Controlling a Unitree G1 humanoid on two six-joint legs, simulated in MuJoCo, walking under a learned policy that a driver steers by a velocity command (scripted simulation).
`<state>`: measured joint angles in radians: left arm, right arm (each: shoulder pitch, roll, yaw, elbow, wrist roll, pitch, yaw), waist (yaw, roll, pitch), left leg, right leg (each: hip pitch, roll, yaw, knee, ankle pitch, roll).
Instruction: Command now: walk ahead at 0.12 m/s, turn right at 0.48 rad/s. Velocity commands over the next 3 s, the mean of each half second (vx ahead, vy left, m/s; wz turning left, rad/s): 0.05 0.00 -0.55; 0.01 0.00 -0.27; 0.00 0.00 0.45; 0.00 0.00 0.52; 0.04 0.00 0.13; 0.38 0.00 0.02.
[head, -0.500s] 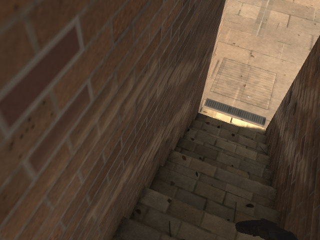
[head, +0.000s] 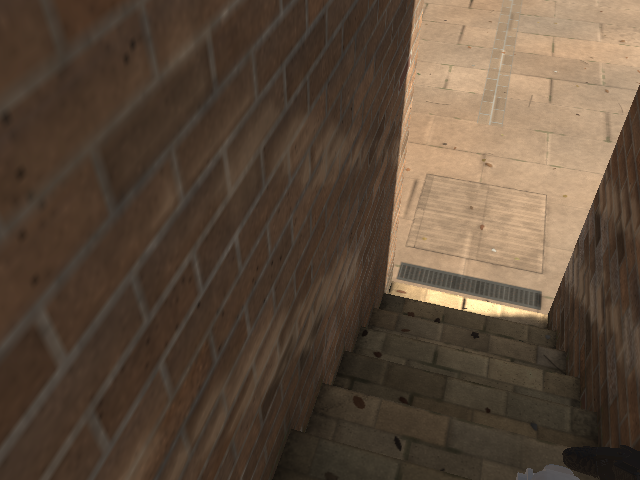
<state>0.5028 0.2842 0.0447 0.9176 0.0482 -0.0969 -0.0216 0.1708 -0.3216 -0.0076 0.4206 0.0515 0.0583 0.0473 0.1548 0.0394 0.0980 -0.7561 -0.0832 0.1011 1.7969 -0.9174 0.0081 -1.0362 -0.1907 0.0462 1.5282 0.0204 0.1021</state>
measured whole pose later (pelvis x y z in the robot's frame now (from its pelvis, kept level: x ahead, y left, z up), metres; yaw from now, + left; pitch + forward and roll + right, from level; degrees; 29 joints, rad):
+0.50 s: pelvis +0.09 -0.10 +0.15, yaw -17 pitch +4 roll +0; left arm -0.17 0.33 0.02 0.61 0.15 -0.06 -0.07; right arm 0.55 -0.24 0.01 0.85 -0.06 -0.11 -0.02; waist -0.19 0.00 0.00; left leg -0.51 0.15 0.02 1.20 -0.76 -0.06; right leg -0.79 -0.11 -0.04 0.75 0.45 0.02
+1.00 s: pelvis +0.18 -0.25 +0.02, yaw -24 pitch +0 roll -3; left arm 0.27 0.22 -0.06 0.72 0.01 -0.12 -0.09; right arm 0.38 -0.21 0.01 0.79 0.03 -0.05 0.08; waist -0.05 0.08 -0.02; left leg -0.82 0.09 -0.11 1.36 -0.13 -0.17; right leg -0.43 0.08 -0.17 0.74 -0.33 -0.11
